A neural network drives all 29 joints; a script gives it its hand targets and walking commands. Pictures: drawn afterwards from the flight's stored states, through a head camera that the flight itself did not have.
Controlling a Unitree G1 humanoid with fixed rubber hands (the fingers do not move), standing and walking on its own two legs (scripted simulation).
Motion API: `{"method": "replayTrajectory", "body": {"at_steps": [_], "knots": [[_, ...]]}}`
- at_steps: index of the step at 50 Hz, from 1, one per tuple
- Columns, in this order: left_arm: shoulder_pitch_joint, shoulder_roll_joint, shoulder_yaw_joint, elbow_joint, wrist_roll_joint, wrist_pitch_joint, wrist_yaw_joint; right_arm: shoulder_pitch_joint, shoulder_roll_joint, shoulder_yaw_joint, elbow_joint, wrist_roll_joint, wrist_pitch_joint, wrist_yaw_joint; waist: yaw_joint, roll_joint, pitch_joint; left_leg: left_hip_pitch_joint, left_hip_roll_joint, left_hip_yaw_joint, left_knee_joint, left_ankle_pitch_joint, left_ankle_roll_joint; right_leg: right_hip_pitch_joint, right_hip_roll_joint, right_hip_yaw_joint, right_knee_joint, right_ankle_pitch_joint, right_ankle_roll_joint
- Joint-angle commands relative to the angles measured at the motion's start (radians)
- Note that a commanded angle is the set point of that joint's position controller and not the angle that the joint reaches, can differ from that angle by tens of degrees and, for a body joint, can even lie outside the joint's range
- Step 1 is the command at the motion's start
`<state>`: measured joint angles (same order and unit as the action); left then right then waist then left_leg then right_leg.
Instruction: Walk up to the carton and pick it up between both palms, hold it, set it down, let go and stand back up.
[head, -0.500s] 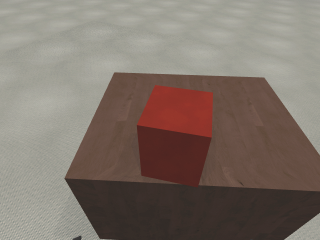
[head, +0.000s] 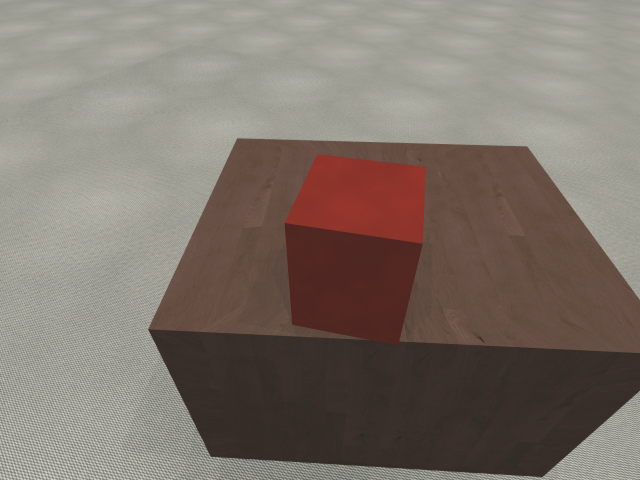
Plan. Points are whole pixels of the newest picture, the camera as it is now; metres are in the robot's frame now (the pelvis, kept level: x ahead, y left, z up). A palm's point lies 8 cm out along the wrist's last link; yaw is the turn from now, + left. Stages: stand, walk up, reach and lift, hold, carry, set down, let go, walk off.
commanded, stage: stand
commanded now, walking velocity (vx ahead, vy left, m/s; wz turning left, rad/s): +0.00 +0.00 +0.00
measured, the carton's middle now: (357, 248) +0.53 -0.05 -0.01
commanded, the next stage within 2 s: none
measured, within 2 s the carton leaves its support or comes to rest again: neither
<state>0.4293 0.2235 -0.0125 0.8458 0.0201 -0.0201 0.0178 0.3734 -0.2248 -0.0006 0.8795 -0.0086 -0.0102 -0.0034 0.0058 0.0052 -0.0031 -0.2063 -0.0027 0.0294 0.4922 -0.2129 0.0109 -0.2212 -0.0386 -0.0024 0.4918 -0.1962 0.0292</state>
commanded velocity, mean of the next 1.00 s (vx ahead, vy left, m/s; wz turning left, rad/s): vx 0.00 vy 0.00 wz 0.00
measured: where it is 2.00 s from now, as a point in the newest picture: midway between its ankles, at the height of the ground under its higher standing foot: outside the picture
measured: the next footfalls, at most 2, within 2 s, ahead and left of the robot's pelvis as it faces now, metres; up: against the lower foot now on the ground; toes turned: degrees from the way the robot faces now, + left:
left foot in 1.24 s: +0.02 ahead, +0.08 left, +0.00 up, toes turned +1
right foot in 1.56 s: +0.11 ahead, -0.15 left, +0.00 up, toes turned -1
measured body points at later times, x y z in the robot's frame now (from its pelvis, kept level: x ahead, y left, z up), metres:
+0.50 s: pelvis -0.03 -0.01 +0.00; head -0.05 -0.02 +0.45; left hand -0.05 +0.23 -0.14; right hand -0.02 -0.27 -0.15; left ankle +0.04 +0.11 -0.73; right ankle +0.05 -0.14 -0.73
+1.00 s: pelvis -0.05 -0.03 -0.02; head -0.08 -0.03 +0.43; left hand -0.03 +0.22 -0.16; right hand -0.10 -0.26 -0.17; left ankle +0.04 +0.11 -0.73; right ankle -0.02 -0.13 -0.74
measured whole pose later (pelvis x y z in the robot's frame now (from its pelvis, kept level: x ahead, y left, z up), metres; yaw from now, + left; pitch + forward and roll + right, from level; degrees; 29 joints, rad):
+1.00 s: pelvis -0.05 -0.03 -0.02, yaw -2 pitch -4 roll +2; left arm 0.43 0.21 0.08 0.90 0.03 0.01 0.01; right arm 0.45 -0.15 -0.05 1.00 -0.04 0.05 -0.04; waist -0.01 -0.03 -0.02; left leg -0.36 0.01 0.01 0.66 -0.28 -0.01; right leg -0.29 -0.01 -0.02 0.71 -0.45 -0.01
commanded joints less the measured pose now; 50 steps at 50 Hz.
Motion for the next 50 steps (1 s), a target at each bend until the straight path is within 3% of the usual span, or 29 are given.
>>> {"method": "replayTrajectory", "body": {"at_steps": [1,12,14,16,18,20,21,23,26,28,29,33,35,36,38,40,41,42,43,44,45,46,47,48,49,50], "knots": [[0.06,0.137,0.041,-0.051,0.002,-0.018,0.007,0.01,-0.165,-0.043,-0.066,0.0,-0.017,-0.007,0.005,0.017,0.152,-0.195,0.089,-0.153,-0.214,-0.348,0.009,-0.041,-0.026,0.07,-0.107,-0.191,-0.019],[0.089,0.127,0.064,-0.013,0.003,-0.008,0.009,0.061,-0.143,-0.058,-0.031,-0.008,-0.004,-0.01,-0.006,-0.013,0.16,-0.19,0.073,-0.144,-0.173,-0.393,0.004,-0.141,-0.029,0.101,-0.135,-0.335,-0.026],[0.109,0.128,0.065,-0.008,0.0,0.0,0.008,0.05,-0.164,-0.058,-0.025,0.002,0.0,-0.012,0.003,0.002,0.168,-0.22,0.084,-0.163,-0.197,-0.449,0.002,-0.144,-0.022,0.091,-0.105,-0.361,-0.024],[0.122,0.118,0.063,0.005,0.001,0.001,0.005,0.04,-0.16,-0.061,-0.027,-0.003,0.001,-0.014,0.006,-0.014,0.158,-0.219,0.089,-0.17,-0.185,-0.441,-0.001,-0.127,-0.014,0.075,-0.091,-0.325,-0.024],[0.136,0.12,0.064,0.013,0.003,0.0,0.006,0.04,-0.155,-0.065,-0.021,-0.003,0.003,-0.015,0.006,0.006,0.134,-0.195,0.07,-0.15,-0.167,-0.432,-0.004,-0.141,-0.024,0.095,-0.108,-0.348,-0.025],[0.105,0.13,0.063,0.008,0.002,-0.002,0.008,0.06,-0.129,-0.055,-0.013,-0.002,0.004,-0.015,-0.005,-0.04,0.14,-0.161,0.056,-0.127,-0.136,-0.372,-0.012,-0.168,-0.035,0.117,-0.127,-0.37,-0.029],[0.095,0.126,0.068,0.012,0.003,-0.001,0.008,0.055,-0.13,-0.058,-0.001,-0.006,0.004,-0.015,-0.009,-0.022,0.142,-0.137,0.058,-0.132,-0.136,-0.366,-0.008,-0.201,-0.035,0.119,-0.136,-0.381,-0.026],[0.101,0.13,0.075,0.019,0.002,0.008,0.007,0.071,-0.135,-0.065,0.007,-0.008,0.008,-0.016,-0.009,-0.018,0.153,-0.17,0.063,-0.137,-0.152,-0.444,-0.007,-0.206,-0.019,0.107,-0.125,-0.44,-0.022],[0.106,0.113,0.073,0.031,-0.002,0.009,0.007,0.056,-0.123,-0.061,0.006,-0.007,0.008,-0.019,-0.003,-0.024,0.135,-0.144,0.059,-0.128,-0.124,-0.366,-0.014,-0.192,-0.024,0.108,-0.121,-0.369,-0.034],[0.106,0.109,0.075,0.031,0.002,0.009,0.009,0.052,-0.132,-0.068,0.011,-0.008,0.007,-0.021,0.0,-0.002,0.106,-0.158,0.062,-0.134,-0.137,-0.409,-0.015,-0.162,-0.016,0.1,-0.111,-0.39,-0.032],[0.1,0.123,0.083,0.028,0.004,0.013,0.007,0.058,-0.133,-0.072,0.017,-0.006,0.011,-0.021,-0.001,-0.022,0.136,-0.188,0.056,-0.124,-0.133,-0.459,-0.016,-0.179,-0.015,0.105,-0.125,-0.456,-0.032],[0.086,0.122,0.091,0.041,0.004,0.018,0.01,0.088,-0.097,-0.071,0.036,-0.013,0.013,-0.02,-0.009,-0.066,0.14,-0.099,0.024,-0.084,-0.041,-0.325,-0.021,-0.254,-0.03,0.126,-0.173,-0.462,-0.029],[0.053,0.151,0.108,0.044,0.006,0.028,0.013,0.144,-0.08,-0.075,0.056,-0.017,0.018,-0.016,-0.029,-0.083,0.117,-0.036,-0.024,-0.021,0.044,-0.319,-0.033,-0.333,-0.034,0.123,-0.22,-0.576,-0.033],[0.004,0.154,0.101,0.024,-0.001,0.027,0.017,0.147,-0.061,-0.068,0.046,-0.016,0.013,-0.016,-0.049,-0.099,0.124,0.023,-0.022,-0.024,0.097,-0.233,-0.033,-0.368,-0.059,0.147,-0.244,-0.542,-0.04],[-0.044,0.162,0.109,0.012,0.002,0.034,0.023,0.206,-0.034,-0.06,0.063,-0.024,0.01,-0.014,-0.058,-0.121,0.114,0.069,-0.028,-0.018,0.171,-0.207,-0.027,-0.418,-0.073,0.148,-0.266,-0.582,-0.048],[-0.102,0.156,0.114,0.005,0.005,0.05,0.022,0.283,-0.033,-0.066,0.079,-0.028,0.014,-0.014,-0.085,-0.097,0.102,0.119,-0.037,-0.031,0.227,-0.276,-0.022,-0.508,-0.071,0.115,-0.226,-0.655,-0.05],[-0.118,0.14,0.112,0.006,0.003,0.058,0.022,0.319,-0.037,-0.07,0.082,-0.03,0.017,-0.013,-0.096,-0.077,0.129,0.126,-0.016,-0.07,0.194,-0.319,-0.016,-0.554,-0.054,0.087,-0.158,-0.66,-0.036],[-0.115,0.107,0.104,0.004,-0.003,0.065,0.02,0.309,-0.082,-0.079,0.08,-0.029,0.019,-0.017,-0.095,0.054,0.167,0.022,0.056,-0.204,0.007,-0.485,0.001,-0.527,0.003,0.029,-0.024,-0.625,-0.01],[-0.06,0.05,0.09,0.004,-0.01,0.069,0.016,0.228,-0.153,-0.087,0.056,-0.028,0.019,-0.029,-0.057,0.29,0.228,-0.263,0.22,-0.476,-0.344,-0.793,0.051,-0.336,0.101,-0.069,0.279,-0.463,0.02],[0.054,0.029,0.093,0.039,0.016,0.069,0.005,0.111,-0.142,-0.082,0.042,-0.025,0.019,-0.042,0.028,0.24,0.268,-0.468,0.262,-0.528,-0.424,-0.836,0.121,-0.147,0.08,-0.026,0.485,-0.314,-0.001],[0.181,0.035,0.104,0.066,0.033,0.072,-0.008,0.003,-0.178,-0.096,0.012,-0.024,0.016,-0.051,0.093,0.246,0.231,-0.582,0.281,-0.496,-0.448,-0.846,0.145,-0.044,0.054,-0.006,0.581,-0.296,-0.014],[0.229,0.06,0.116,0.075,0.032,0.067,-0.015,-0.091,-0.187,-0.099,-0.011,-0.027,0.016,-0.052,0.127,0.193,0.223,-0.64,0.246,-0.417,-0.426,-0.732,0.135,0.048,0.038,-0.004,0.586,-0.291,-0.023],[0.255,0.041,0.113,0.068,0.023,0.055,-0.018,-0.141,-0.175,-0.101,-0.025,-0.037,0.016,-0.051,0.144,0.196,0.19,-0.565,0.21,-0.346,-0.37,-0.613,0.1,0.075,0.016,-0.013,0.409,-0.321,-0.038],[0.268,0.025,0.108,0.076,0.015,0.041,-0.016,-0.129,-0.144,-0.093,-0.02,-0.035,0.023,-0.046,0.134,0.161,0.163,-0.519,0.172,-0.267,-0.291,-0.569,0.077,0.129,0.019,-0.028,0.233,-0.303,-0.038],[0.301,0.025,0.111,0.093,0.009,0.028,-0.01,-0.074,-0.119,-0.088,0.011,-0.034,0.037,-0.042,0.126,0.088,0.124,-0.529,0.123,-0.195,-0.139,-0.585,0.048,0.234,0.022,-0.013,0.072,-0.273,-0.043],[0.31,0.057,0.111,0.111,0.008,0.017,-0.001,0.004,-0.053,-0.071,0.03,-0.032,0.049,-0.037,0.102,-0.084,0.157,-0.536,0.046,-0.096,0.095,-0.548,0.014,0.212,0.011,0.075,-0.044,-0.316,-0.036]]}}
